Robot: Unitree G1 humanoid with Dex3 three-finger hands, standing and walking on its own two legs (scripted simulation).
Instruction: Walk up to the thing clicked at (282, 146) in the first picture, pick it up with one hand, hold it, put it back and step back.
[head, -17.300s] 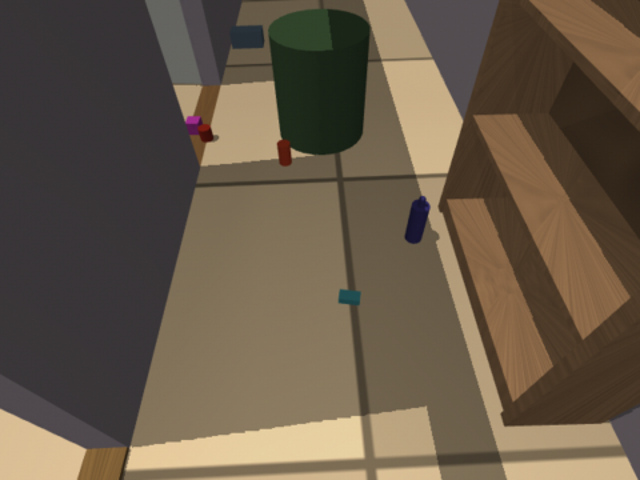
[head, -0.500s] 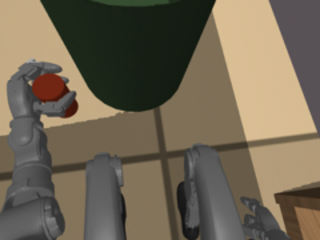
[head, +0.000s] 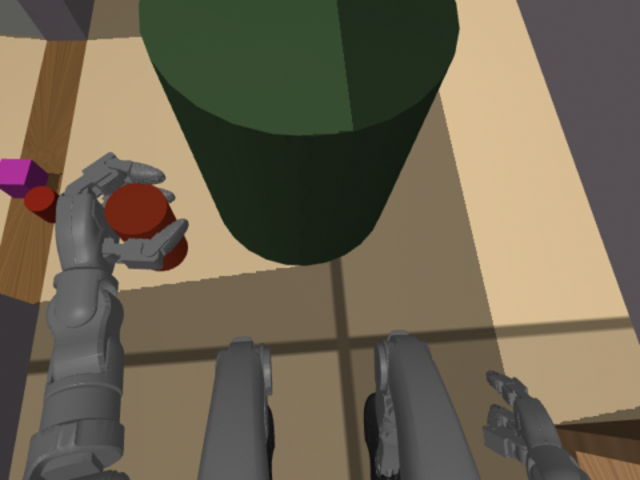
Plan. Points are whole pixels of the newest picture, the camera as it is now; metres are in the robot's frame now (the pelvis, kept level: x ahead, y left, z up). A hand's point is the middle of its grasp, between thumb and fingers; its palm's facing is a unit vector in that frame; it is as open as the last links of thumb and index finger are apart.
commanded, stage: lift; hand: left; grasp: from the side
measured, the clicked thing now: (151, 230) +0.41 +0.22 -0.02
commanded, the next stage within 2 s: hold in 1.26 s
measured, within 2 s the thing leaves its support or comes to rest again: neither
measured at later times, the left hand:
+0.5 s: hand (86, 169) +0.38 +0.20 +0.16, palm faces +0.14 -0.99 -0.04, open 6.5 cm
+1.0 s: hand (54, 109) +0.38 +0.19 +0.23, palm faces +0.14 -0.99 -0.03, open 6.5 cm
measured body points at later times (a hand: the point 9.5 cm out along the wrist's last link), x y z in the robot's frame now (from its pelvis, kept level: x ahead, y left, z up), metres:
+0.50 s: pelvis +0.03 +0.00 +0.13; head +0.14 +0.02 +0.57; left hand +0.37 +0.25 +0.17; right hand +0.19 -0.25 +0.03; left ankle +0.06 +0.13 -0.48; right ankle +0.07 -0.14 -0.48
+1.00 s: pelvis +0.05 +0.00 +0.19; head +0.13 +0.01 +0.63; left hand +0.37 +0.24 +0.23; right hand +0.19 -0.24 +0.08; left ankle +0.06 +0.13 -0.48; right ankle +0.07 -0.14 -0.48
